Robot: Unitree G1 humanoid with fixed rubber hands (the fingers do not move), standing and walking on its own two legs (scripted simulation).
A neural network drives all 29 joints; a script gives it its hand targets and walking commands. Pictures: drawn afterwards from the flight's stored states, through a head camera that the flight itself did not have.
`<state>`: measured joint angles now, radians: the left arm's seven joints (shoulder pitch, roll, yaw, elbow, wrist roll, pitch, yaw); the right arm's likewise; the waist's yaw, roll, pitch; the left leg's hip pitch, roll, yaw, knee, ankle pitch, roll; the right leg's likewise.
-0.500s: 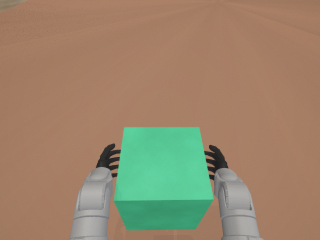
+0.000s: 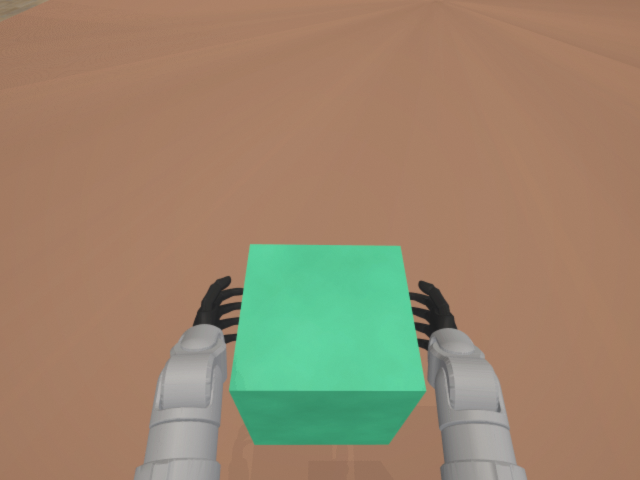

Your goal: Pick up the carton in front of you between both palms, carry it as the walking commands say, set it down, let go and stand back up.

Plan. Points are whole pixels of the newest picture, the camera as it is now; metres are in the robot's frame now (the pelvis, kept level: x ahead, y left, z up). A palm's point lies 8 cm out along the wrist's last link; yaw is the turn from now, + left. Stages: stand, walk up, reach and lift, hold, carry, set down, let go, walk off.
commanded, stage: carry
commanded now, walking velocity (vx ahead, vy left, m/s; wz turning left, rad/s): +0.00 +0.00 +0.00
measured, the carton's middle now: (323, 350) +0.31 +0.00 -0.04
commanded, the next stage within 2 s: hold in 0.14 s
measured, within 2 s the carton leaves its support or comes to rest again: neither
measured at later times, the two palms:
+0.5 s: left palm (221, 336) +0.28 +0.13 +0.05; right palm (463, 365) +0.24 -0.16 +0.05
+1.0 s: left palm (236, 320) +0.34 +0.13 -0.02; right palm (441, 354) +0.29 -0.16 -0.01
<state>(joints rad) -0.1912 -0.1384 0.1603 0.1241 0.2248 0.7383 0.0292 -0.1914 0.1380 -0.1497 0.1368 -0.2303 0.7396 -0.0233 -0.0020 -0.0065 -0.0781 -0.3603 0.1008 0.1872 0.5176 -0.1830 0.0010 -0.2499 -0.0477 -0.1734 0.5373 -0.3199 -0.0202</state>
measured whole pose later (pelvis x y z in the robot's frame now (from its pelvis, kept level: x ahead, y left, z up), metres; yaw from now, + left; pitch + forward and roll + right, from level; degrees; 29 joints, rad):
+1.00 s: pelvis -0.04 +0.04 -0.02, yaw -11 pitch +1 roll +0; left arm -0.64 -0.16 0.55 0.63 0.49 0.46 -0.05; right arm -0.63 0.18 -0.54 0.65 -0.48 0.44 0.02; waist 0.03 -0.05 0.10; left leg -0.47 -0.05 -0.04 0.71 -0.26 0.01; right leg -0.44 0.05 0.13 0.74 -0.32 0.02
